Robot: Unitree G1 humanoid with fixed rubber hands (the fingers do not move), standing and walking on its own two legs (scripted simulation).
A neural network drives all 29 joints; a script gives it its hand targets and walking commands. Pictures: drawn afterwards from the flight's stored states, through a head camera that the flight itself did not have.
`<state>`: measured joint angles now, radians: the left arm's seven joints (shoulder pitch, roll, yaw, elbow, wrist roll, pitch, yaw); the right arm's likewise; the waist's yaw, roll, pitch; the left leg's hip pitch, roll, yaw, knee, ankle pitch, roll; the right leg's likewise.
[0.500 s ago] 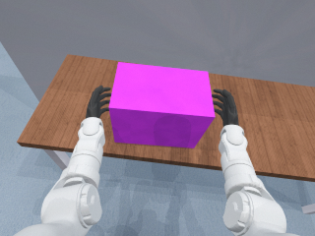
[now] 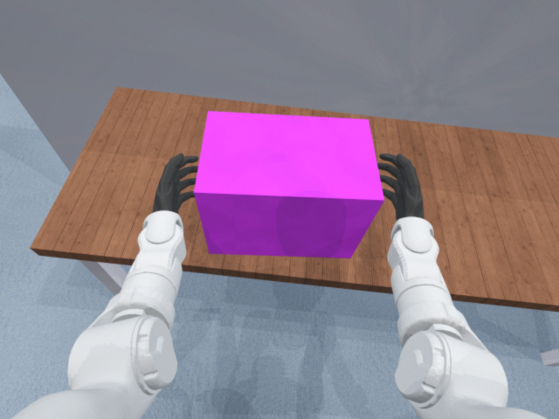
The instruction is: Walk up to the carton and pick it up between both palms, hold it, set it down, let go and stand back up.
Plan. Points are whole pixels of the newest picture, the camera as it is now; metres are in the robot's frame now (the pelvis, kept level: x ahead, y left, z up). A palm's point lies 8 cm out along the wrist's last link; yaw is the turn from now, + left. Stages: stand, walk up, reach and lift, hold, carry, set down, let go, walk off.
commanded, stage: set down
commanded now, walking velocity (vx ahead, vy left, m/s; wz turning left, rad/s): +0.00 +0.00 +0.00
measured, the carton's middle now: (284, 190) +0.48 +0.00 -0.03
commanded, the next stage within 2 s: none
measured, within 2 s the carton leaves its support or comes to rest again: neither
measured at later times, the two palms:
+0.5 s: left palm (169, 206) +0.40 +0.18 +0.02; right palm (406, 211) +0.40 -0.18 +0.04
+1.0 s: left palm (169, 206) +0.40 +0.18 +0.02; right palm (406, 211) +0.40 -0.18 +0.04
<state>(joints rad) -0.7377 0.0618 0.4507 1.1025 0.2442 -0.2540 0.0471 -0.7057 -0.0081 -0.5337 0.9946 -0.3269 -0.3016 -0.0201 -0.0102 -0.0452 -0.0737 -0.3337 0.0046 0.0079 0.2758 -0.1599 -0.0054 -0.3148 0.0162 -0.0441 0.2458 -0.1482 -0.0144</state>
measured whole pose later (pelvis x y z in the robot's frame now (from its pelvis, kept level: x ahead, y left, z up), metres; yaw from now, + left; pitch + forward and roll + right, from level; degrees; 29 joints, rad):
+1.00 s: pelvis +0.00 +0.00 +0.00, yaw +0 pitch +14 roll +0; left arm -0.75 0.06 0.47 1.12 0.24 -0.28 0.04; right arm -0.73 -0.01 -0.59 1.03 -0.35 -0.34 0.01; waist -0.01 -0.03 -0.08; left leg -0.37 0.00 0.01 0.30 -0.16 -0.01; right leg -0.35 0.02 -0.04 0.26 -0.15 -0.01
